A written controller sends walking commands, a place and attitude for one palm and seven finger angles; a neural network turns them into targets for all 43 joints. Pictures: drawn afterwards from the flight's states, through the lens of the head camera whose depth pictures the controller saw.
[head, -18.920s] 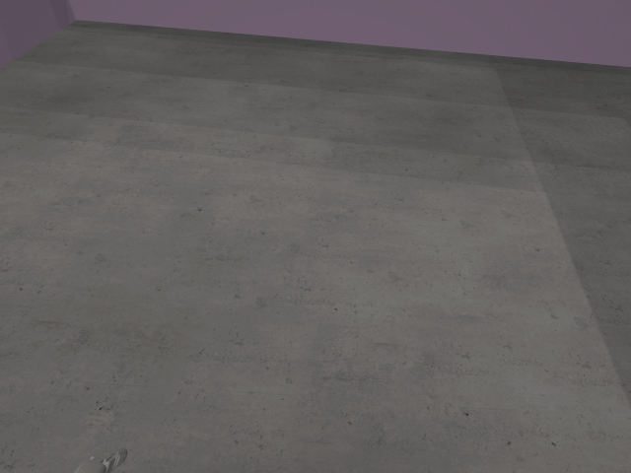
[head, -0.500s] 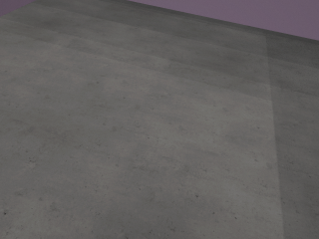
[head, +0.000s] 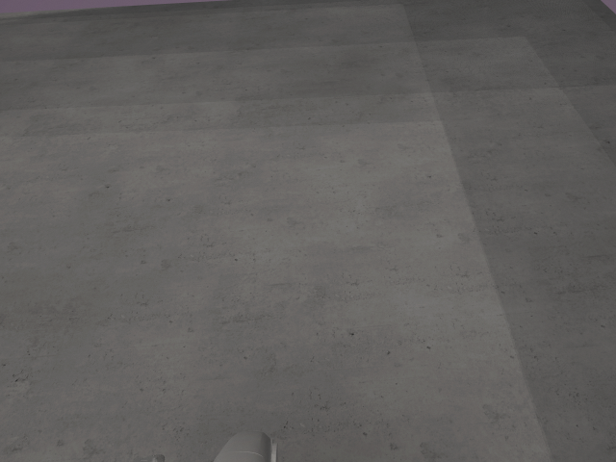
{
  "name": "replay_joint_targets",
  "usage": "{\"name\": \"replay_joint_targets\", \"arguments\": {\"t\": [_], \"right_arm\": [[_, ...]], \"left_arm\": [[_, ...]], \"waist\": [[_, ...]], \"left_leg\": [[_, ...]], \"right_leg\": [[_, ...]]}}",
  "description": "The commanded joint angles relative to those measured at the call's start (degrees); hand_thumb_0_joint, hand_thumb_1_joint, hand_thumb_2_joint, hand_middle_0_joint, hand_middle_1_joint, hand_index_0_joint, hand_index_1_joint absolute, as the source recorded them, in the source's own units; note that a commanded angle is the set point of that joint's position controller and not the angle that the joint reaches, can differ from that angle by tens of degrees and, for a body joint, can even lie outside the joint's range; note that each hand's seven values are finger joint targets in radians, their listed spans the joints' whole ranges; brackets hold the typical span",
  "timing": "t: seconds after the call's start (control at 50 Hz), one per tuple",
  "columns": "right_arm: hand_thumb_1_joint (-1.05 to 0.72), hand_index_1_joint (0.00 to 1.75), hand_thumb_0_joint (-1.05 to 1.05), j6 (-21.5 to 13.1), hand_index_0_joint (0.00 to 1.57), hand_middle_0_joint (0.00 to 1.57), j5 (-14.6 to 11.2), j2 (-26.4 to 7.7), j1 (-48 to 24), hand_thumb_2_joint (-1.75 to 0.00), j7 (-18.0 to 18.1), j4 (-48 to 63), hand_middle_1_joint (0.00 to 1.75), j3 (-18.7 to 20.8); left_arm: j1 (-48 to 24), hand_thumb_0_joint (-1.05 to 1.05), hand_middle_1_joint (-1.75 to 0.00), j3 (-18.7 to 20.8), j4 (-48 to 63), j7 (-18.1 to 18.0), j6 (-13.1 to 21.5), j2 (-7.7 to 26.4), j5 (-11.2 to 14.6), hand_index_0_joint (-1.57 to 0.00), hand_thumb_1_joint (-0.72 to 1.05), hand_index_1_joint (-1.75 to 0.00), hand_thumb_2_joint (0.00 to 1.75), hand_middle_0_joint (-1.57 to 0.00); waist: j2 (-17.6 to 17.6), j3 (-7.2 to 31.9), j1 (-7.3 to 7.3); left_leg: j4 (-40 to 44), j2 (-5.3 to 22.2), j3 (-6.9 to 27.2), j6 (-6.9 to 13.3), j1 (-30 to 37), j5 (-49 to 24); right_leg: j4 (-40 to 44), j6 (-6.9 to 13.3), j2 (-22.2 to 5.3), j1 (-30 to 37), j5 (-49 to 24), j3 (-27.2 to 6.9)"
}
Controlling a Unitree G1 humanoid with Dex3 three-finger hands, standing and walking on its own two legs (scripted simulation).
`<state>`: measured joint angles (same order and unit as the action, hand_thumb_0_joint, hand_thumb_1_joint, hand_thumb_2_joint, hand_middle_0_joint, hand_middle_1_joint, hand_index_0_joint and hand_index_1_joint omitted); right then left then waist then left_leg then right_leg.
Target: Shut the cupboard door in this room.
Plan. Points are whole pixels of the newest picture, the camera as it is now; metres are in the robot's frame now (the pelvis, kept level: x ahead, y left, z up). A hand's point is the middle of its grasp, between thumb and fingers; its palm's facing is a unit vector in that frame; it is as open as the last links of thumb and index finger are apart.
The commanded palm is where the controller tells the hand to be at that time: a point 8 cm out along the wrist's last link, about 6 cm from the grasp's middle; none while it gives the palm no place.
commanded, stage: turn or walk to find it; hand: left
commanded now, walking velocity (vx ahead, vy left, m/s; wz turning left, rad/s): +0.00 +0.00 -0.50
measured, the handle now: out of the picture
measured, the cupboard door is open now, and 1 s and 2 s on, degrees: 86 86 86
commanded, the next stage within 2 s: none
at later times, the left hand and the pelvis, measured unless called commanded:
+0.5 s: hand out of the picture +0.09 +0.25 -0.17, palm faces -0.18 -0.96 -0.21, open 7.4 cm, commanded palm none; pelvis -0.01 +0.06 +0.01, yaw -15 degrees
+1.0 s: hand (247, 437) +0.17 +0.12 -0.14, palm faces -0.47 -0.84 -0.28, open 7.4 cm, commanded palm none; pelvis -0.04 +0.00 +0.00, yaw -30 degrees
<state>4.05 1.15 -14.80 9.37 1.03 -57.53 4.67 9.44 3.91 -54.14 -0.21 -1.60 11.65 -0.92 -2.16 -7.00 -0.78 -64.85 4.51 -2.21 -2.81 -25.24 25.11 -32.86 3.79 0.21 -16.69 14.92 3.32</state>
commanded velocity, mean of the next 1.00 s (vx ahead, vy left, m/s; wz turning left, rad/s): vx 0.00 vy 0.00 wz -0.50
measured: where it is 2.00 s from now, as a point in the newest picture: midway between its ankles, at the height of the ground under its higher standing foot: outside the picture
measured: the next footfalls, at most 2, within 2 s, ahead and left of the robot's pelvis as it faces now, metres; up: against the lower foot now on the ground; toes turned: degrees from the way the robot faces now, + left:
left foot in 0.38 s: +0.03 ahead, +0.16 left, +0.00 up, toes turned -9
right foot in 0.84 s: -0.02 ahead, -0.09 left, +0.00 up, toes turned -32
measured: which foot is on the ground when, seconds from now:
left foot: up 0.00-0.36, down 0.38-0.84, up 0.86-1.00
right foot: down 0.00-0.38, up 0.40-0.82, down 0.84-1.00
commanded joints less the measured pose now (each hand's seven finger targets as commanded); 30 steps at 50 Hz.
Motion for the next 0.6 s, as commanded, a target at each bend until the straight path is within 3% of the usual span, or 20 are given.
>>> {"name": "replay_joint_targets", "arguments": {"t": [0.0,0.12,0.24,0.28,0.32,0.34,0.36,0.38,0.4,0.42,0.46,0.48,0.52,0.58], "right_arm": [[-0.9,0.3,0.0,-1.6,0.2,0.2,0.2,-3.4,0.7,-0.9,-0.3,4.7,0.3,0.4],[-0.9,0.3,0.0,-1.8,0.2,0.2,0.0,-4.1,-1.1,-0.9,0.1,6.1,0.3,0.0],[-0.9,0.3,0.0,-2.7,0.2,0.2,-0.7,-3.6,-1.4,-0.9,0.5,7.6,0.3,-0.5],[-0.9,0.3,0.0,-3.3,0.2,0.2,-1.0,-3.0,1.8,-0.9,0.7,7.0,0.3,-0.7],[-0.9,0.3,0.0,-4.0,0.2,0.2,-1.3,-3.3,7.2,-0.9,1.1,5.5,0.3,-0.6],[-0.9,0.3,0.0,-4.7,0.2,0.2,-1.1,-5.7,9.2,-0.9,1.5,5.2,0.3,-0.2],[-0.9,0.3,0.0,-4.7,0.2,0.2,-0.4,-10.6,7.0,-0.9,1.4,6.6,0.3,0.7],[-0.9,0.3,0.0,-4.1,0.2,0.2,-0.3,-12.3,5.0,-0.9,1.3,8.0,0.3,1.0],[-0.9,0.3,0.0,-3.9,0.2,0.2,0.0,-10.2,1.8,-0.9,1.2,9.2,0.3,0.3],[-0.9,0.3,0.0,-4.3,0.2,0.2,0.1,-7.8,-1.1,-0.9,1.5,9.4,0.3,-0.3],[-0.9,0.3,0.0,-4.5,0.2,0.2,0.1,-5.7,-2.1,-0.9,1.6,9.9,0.3,-0.8],[-0.9,0.3,0.0,-4.8,0.2,0.2,0.2,-5.7,-0.7,-0.9,1.6,9.4,0.3,-0.7],[-0.9,0.3,0.0,-5.0,0.2,0.2,0.2,-5.7,4.0,-0.9,1.5,8.0,0.3,-0.3],[-0.9,0.3,0.0,-5.0,0.2,0.2,0.0,-6.0,7.5,-0.9,1.4,6.5,0.3,0.4]], "left_arm": [[1.1,0.0,-0.3,1.9,3.9,-0.6,0.9,10.9,0.0,-0.2,0.9,-0.3,0.9,-0.2],[3.4,0.0,-0.3,2.1,3.4,-0.2,0.9,11.9,-0.2,-0.2,0.9,-0.3,0.9,-0.2],[2.8,0.0,-0.3,2.6,3.9,-0.1,0.2,12.9,-0.6,-0.2,0.9,-0.3,0.9,-0.2],[1.1,0.0,-0.3,2.7,4.3,-0.2,0.0,12.9,-0.6,-0.2,0.9,-0.3,0.9,-0.2],[-1.3,0.0,-0.3,2.5,4.8,-0.2,-0.4,12.3,0.0,-0.2,0.9,-0.3,0.9,-0.2],[-1.6,0.0,-0.3,2.0,5.6,-0.1,-0.5,10.2,0.5,-0.2,0.9,-0.3,0.9,-0.2],[-0.3,0.0,-0.3,1.3,6.2,0.5,-0.6,6.8,0.9,-0.2,0.9,-0.3,0.9,-0.2],[-1.5,0.0,-0.3,1.6,6.4,0.5,-1.0,7.7,0.0,-0.2,0.9,-0.3,0.9,-0.2],[-0.2,0.0,-0.3,2.4,5.9,0.7,-1.4,9.0,-0.6,-0.2,0.9,-0.3,0.9,-0.2],[0.1,0.0,-0.3,3.0,4.7,0.9,-1.9,9.4,-1.0,-0.2,0.9,-0.3,0.9,-0.2],[1.7,0.0,-0.3,2.9,3.9,1.7,-1.8,8.5,-0.8,-0.2,0.9,-0.3,0.9,-0.2],[1.8,0.0,-0.3,2.6,3.7,1.8,-1.7,7.7,-0.6,-0.2,0.9,-0.3,0.9,-0.2],[0.1,0.0,-0.3,2.0,4.2,1.8,-1.4,6.4,-0.3,-0.2,0.9,-0.3,0.9,-0.2],[-2.2,0.0,-0.3,1.5,5.0,1.8,-1.3,5.6,-0.1,-0.2,0.9,-0.3,0.9,-0.2]], "waist": [[8.1,9.0,-0.27],[9.0,8.3,-1.36],[10.3,9.0,-1.8],[10.9,10.7,-0.4],[9.6,12.4,2.43],[3.1,13.3,3.56],[-13.6,11.3,2.69],[-14.0,7.9,2.84],[-9.5,6.3,1.03],[-11.0,4.4,-0.28],[-6.8,3.8,-1.29],[-5.7,4.4,-1.03],[-4.4,6.2,0.8],[-6.1,7.5,2.45]], "left_leg": [[0.0,0.5,2.5,-1.0,-4.0,-5.4],[6.1,-0.4,3.1,-1.7,-4.6,-3.7],[19.4,-2.4,2.3,-0.4,2.4,0.4],[27.2,-3.1,2.0,0.2,7.2,-0.7],[39.5,-3.6,1.1,0.8,18.2,-8.9],[46.1,1.9,6.5,2.7,25.3,-8.4],[52.5,15.7,20.9,6.0,27.8,-7.5],[52.9,22.5,22.9,9.6,19.5,-10.2],[53.1,20.7,19.9,10.6,13.2,-8.4],[53.0,16.6,15.5,8.9,11.7,-12.4],[49.5,12.7,7.3,8.1,12.5,-21.5],[47.8,11.7,4.9,8.3,15.9,-28.0],[45.0,11.8,3.3,9.5,21.7,-37.2],[43.0,13.2,1.8,10.7,27.2,-44.2]], "right_leg": [[16.1,3.7,-12.9,6.7,-6.1,-16.8],[16.5,4.9,-12.6,7.8,-6.0,-21.4],[15.6,6.7,-11.9,4.9,-7.3,-26.1],[13.4,5.9,-11.1,4.2,-11.2,-26.6],[9.9,2.4,-8.3,-1.5,-9.2,-24.8],[4.1,-0.5,-3.7,-8.7,-2.6,-20.9],[-8.6,-3.7,3.9,-19.1,9.8,-12.1],[-19.9,-5.5,2.9,-19.1,17.3,-7.6],[-27.1,-6.0,1.6,-16.2,14.7,-8.5],[-31.0,-6.9,1.3,-16.5,11.5,-8.6],[-36.2,-7.3,0.2,-17.1,7.9,-6.4],[-37.3,-7.7,0.2,-18.3,7.1,-5.7],[-36.1,-8.3,-0.7,-19.7,7.3,-4.5],[-31.1,-8.9,-2.2,-20.3,8.8,-2.6]]}}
